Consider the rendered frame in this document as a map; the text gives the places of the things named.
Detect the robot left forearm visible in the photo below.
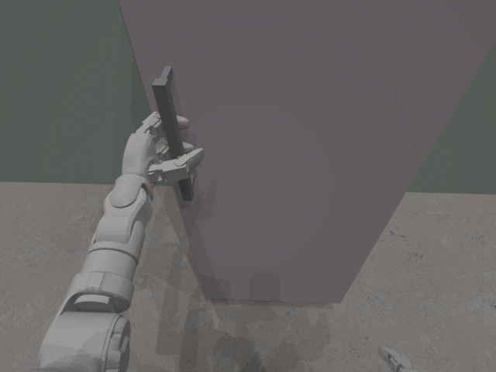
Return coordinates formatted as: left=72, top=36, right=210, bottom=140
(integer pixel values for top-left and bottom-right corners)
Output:
left=36, top=174, right=153, bottom=369

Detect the fridge door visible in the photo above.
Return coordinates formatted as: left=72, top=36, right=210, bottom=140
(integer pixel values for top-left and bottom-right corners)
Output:
left=119, top=0, right=496, bottom=304

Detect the left robot upper arm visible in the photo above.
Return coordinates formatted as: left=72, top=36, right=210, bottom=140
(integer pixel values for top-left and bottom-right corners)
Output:
left=24, top=312, right=130, bottom=372

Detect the handle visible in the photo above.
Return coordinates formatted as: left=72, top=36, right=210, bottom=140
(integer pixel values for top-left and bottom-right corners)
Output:
left=152, top=66, right=195, bottom=201

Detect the robot left hand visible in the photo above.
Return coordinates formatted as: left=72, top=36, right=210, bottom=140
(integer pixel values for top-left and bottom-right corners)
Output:
left=122, top=112, right=205, bottom=190

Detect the robot right hand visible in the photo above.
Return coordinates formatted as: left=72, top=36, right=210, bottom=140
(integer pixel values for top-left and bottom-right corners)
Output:
left=378, top=346, right=418, bottom=372

